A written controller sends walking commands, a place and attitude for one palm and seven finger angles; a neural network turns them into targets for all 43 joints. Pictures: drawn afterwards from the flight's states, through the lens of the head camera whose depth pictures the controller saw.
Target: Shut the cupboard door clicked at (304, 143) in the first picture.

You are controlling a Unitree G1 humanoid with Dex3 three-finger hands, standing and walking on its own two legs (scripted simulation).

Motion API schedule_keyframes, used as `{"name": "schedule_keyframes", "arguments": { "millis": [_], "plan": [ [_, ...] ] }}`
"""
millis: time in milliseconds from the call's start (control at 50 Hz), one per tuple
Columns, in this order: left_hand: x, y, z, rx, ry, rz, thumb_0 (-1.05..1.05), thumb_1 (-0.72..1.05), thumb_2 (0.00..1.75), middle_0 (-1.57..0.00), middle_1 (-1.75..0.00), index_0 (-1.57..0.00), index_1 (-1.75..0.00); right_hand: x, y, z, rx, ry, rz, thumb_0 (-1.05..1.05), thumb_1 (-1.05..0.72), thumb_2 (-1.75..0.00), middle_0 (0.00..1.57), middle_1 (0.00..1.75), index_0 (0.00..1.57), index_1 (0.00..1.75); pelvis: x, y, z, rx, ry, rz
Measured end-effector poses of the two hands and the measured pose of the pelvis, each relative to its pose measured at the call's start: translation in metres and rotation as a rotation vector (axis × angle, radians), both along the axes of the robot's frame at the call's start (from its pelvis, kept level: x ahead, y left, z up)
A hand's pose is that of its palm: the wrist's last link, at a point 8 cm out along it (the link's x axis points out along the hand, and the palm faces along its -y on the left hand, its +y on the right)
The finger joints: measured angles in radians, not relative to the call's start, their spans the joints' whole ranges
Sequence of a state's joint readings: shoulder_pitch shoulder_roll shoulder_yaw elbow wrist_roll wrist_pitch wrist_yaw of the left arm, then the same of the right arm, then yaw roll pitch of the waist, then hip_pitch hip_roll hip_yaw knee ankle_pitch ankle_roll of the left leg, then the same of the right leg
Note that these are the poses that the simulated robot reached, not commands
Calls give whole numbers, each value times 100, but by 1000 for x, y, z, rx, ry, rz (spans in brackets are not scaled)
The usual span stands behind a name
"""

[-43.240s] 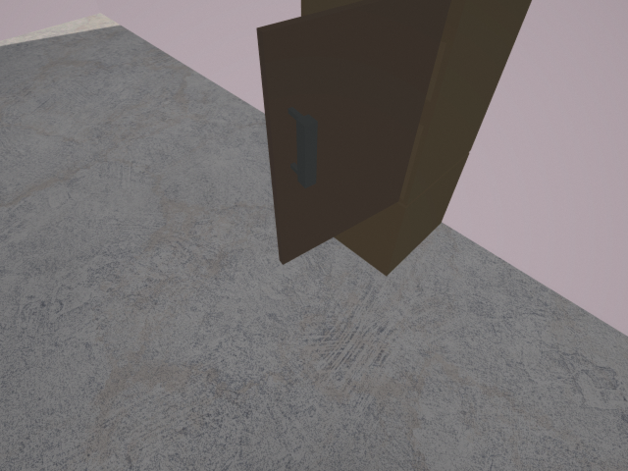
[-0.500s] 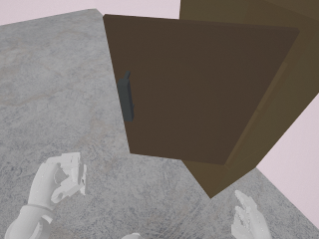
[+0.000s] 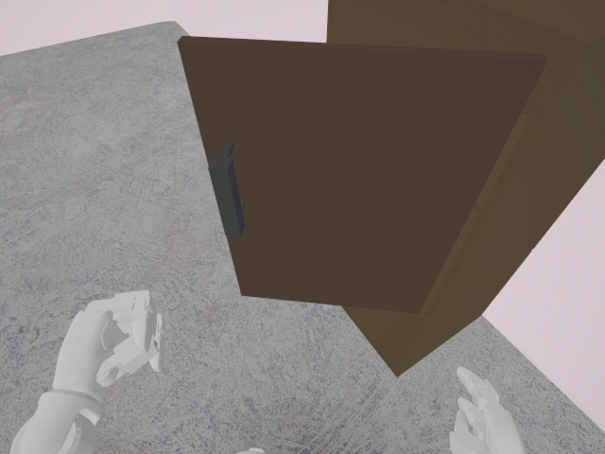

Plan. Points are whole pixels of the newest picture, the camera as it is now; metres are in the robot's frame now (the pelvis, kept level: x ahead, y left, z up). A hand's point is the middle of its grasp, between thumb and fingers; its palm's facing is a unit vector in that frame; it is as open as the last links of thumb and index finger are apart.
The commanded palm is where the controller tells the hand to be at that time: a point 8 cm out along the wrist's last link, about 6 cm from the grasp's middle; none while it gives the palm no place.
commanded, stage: bring the fist close to the handle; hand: left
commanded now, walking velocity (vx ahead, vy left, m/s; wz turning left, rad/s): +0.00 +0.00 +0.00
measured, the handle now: (231, 189) +0.48 +0.15 +0.08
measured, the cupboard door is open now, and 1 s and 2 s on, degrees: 51 51 46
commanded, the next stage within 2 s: push the door shut along its arc in 1.42 s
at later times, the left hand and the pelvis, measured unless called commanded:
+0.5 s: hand (202, 286) +0.30 +0.15 +0.08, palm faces -0.07 -1.00 -0.04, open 3.1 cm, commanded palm +0.28 +0.20 +0.09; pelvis +0.00 -0.01 +0.00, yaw -1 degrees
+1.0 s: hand (242, 239) +0.38 +0.11 +0.08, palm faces -0.06 -1.00 -0.03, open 3.1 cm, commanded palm +0.36 +0.16 +0.09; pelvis +0.01 -0.01 +0.00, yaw -1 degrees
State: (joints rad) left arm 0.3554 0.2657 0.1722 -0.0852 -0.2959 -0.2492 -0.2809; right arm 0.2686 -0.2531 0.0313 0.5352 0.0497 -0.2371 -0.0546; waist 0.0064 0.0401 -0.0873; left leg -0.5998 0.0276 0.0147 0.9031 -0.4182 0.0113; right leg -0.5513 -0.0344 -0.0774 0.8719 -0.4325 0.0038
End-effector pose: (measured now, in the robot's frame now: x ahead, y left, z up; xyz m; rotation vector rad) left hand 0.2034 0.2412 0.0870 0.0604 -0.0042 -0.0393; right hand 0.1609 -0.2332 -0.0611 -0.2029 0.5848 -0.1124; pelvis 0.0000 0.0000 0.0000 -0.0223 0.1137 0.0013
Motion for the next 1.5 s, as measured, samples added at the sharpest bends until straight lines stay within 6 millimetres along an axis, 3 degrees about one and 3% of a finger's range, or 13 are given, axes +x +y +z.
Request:
{"name": "schedule_keyframes", "arguments": {
  "millis": [160, 560, 900, 1060, 1280, 1500],
  "plan": [
    [9, -6, 0, -5, -9, -6, 2, 90, 90, -130, -150, -131, -150, 2, 1, -2, 2, 0, 12, 1, -90, -90, 20, 30, 20, 30, -1, -2, -1, 0, 1, 6],
    [88, -40, -2, -20, -6, -27, 2, 90, 90, -130, -150, -130, -150, -18, -12, -15, 10, 122, -40, 1, -90, -90, 20, 30, 20, 30, 5, -6, 3, 18, 19, -16],
    [135, -68, -3, -29, -12, -34, 2, 90, 90, -130, -150, -131, -150, -25, -20, -25, 19, 218, -64, 1, -91, -90, 20, 30, 20, 30, 10, -9, 5, 24, 31, -23],
    [164, -77, 0, -34, -14, -22, 2, 90, 90, -130, -150, -131, -150, -37, -23, -30, 28, 271, -89, 1, -91, -90, 20, 30, 20, 30, 8, -12, 5, 27, 42, -30],
    [161, -76, -3, -36, -8, -12, 2, 90, 90, -130, -150, -130, -150, -61, -32, -33, 35, 342, -131, 1, -91, -90, 20, 30, 20, 30, 8, -14, 8, 31, 41, -44],
    [158, -73, 1, -41, -33, -20, 2, 90, 90, -130, -150, -131, -150, -60, -33, -32, 21, 331, -131, 1, -91, -90, 20, 30, 20, 30, 2, -12, 7, 27, 35, -37]
  ]
}}
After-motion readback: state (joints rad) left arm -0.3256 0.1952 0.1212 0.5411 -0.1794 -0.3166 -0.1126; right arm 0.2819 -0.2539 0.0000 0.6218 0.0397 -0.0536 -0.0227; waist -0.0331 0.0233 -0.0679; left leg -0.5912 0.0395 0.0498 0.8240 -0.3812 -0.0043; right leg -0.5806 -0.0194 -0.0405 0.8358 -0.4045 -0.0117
